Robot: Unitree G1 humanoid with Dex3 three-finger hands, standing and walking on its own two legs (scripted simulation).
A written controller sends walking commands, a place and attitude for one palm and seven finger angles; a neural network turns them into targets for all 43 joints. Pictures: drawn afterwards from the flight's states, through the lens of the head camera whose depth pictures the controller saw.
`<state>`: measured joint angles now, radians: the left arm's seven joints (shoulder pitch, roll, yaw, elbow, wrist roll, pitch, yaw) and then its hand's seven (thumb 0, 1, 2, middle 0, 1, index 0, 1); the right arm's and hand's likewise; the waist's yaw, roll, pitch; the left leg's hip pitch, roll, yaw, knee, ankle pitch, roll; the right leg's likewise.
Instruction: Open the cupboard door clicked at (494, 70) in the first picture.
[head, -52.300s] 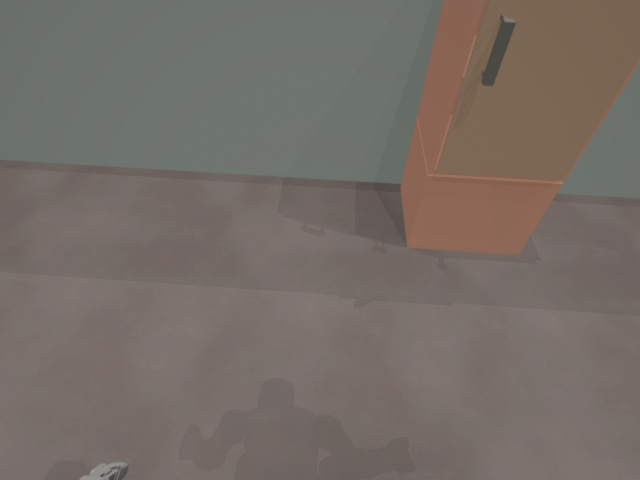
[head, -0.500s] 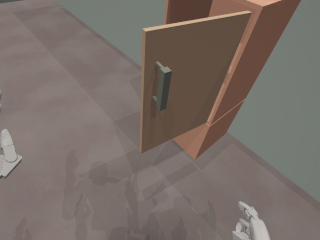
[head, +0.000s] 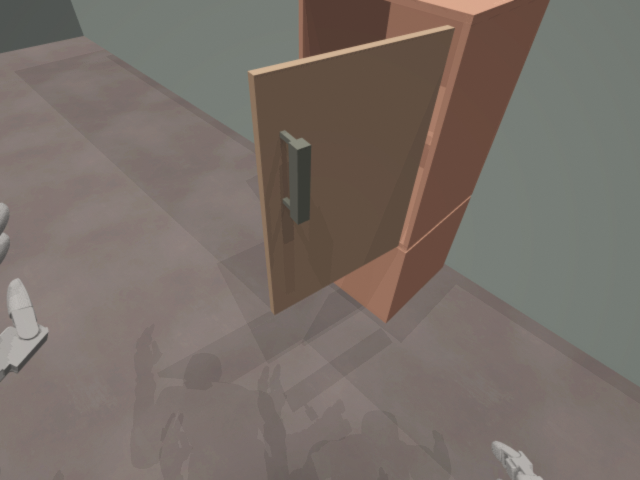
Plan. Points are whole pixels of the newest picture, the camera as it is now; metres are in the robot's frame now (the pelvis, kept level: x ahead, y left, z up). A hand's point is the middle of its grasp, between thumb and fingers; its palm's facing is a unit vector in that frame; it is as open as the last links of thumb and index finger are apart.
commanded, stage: stop stepping back and stand still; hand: left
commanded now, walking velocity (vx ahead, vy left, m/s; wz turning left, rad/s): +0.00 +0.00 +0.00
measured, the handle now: (292, 177) +0.57 +0.08 +0.08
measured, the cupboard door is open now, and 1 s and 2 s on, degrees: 80 80 80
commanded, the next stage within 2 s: let the arm hang, fingers relaxed in 0.08 s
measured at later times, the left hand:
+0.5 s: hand out of the picture +0.01 +0.18 -0.17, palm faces +0.08 -0.98 -0.18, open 7.0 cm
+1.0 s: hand out of the picture -0.08 +0.17 -0.17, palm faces +0.09 -0.98 -0.17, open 7.3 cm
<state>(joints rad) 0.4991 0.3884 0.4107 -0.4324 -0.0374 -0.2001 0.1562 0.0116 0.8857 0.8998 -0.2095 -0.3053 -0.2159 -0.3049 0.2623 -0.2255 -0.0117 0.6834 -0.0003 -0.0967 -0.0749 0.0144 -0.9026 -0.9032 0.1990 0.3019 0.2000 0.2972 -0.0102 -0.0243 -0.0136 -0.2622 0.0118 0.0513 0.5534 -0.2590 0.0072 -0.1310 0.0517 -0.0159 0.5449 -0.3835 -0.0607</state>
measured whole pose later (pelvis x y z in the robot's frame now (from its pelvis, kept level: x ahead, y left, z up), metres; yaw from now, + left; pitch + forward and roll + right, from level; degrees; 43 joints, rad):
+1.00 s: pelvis -0.03 +0.02 +0.01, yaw +2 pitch -2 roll +0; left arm 0.34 0.09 0.01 1.17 0.01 0.00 0.03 0.00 0.91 0.90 -0.20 -0.30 -0.20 -0.30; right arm 0.31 -0.10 0.00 1.16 -0.02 0.03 -0.03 0.00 -0.91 -0.90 0.20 0.30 0.20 0.30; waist -0.01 0.03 0.03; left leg -0.26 -0.02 0.03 0.44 -0.15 0.03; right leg -0.13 0.02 -0.05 0.45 -0.29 -0.04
